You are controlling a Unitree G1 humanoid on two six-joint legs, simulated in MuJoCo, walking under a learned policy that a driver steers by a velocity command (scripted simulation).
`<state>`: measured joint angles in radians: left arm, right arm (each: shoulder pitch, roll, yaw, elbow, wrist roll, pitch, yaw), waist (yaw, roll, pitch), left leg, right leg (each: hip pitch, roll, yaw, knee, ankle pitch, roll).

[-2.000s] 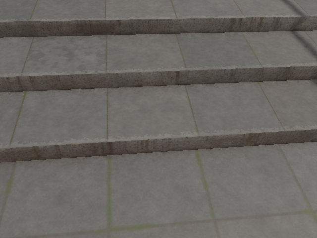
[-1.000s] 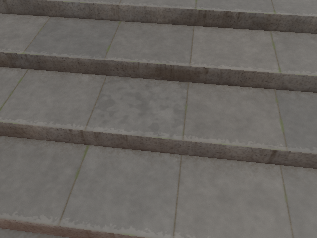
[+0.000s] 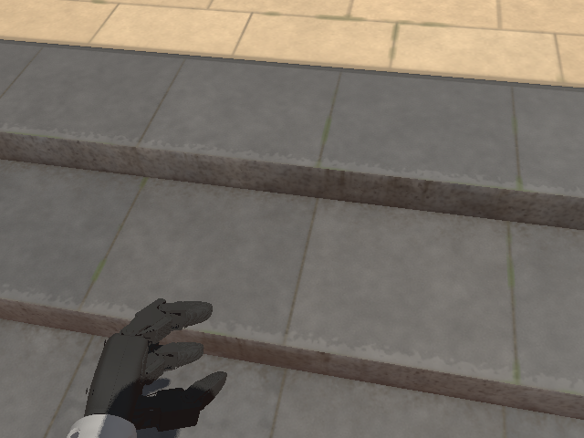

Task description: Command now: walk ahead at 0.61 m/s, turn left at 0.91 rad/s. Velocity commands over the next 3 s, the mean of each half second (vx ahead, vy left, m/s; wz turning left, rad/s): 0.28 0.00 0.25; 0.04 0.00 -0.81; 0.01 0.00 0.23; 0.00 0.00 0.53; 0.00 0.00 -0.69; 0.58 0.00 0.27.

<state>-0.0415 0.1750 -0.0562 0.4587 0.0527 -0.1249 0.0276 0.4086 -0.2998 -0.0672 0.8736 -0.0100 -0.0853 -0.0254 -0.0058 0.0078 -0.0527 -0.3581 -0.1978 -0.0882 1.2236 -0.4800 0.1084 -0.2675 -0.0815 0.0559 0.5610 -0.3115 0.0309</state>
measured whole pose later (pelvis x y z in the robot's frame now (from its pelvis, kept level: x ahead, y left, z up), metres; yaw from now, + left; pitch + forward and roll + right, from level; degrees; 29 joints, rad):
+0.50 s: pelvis +0.38 -0.05 +0.11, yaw +7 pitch +4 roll +1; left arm 0.20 0.21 0.00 0.64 0.02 -0.10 -0.08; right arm 0.09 -0.30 -0.04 0.76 -0.05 -0.13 -0.01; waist 0.01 0.05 -0.07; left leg -0.24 0.03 0.22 0.54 -0.31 0.07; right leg -0.59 -0.05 0.01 1.02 -0.36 0.08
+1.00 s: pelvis +0.55 -0.06 +0.13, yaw -20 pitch +5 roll +1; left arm 0.38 0.28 0.09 0.71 0.04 -0.11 -0.05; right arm 0.08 -0.19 0.02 0.57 -0.04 -0.07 -0.02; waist 0.04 -0.01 -0.11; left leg -0.74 0.00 0.01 1.10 -0.45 0.03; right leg -0.27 0.17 0.40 0.85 -0.47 0.01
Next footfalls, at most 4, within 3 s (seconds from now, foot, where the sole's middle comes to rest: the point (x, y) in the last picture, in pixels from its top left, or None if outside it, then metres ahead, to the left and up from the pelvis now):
0.20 left None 0.34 0.04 -0.66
0.52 right None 0.44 -0.17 -0.66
0.96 left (304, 302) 0.70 0.02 -0.56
1.20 right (417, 367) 0.55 -0.19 -0.56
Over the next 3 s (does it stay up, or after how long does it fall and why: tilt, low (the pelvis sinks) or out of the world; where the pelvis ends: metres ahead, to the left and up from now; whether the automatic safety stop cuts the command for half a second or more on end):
stays up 0.86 -0.09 0.21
